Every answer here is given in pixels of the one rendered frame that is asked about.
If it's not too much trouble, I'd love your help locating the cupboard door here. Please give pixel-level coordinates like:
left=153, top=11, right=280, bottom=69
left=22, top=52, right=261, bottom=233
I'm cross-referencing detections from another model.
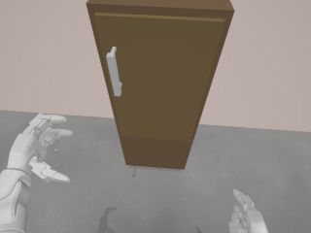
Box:
left=93, top=13, right=225, bottom=141

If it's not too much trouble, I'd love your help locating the handle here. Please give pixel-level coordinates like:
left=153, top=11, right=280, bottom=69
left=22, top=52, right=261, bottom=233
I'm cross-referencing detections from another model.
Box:
left=106, top=47, right=122, bottom=97

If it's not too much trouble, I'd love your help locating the robot left forearm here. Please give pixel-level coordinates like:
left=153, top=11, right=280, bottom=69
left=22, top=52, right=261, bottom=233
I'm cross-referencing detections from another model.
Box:
left=0, top=168, right=33, bottom=233

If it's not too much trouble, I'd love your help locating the robot left hand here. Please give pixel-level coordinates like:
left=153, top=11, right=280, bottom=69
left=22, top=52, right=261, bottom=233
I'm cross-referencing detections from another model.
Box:
left=7, top=113, right=73, bottom=183

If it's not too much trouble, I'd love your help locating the robot right hand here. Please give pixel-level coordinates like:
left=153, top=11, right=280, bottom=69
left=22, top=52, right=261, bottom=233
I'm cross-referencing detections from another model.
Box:
left=228, top=188, right=268, bottom=233

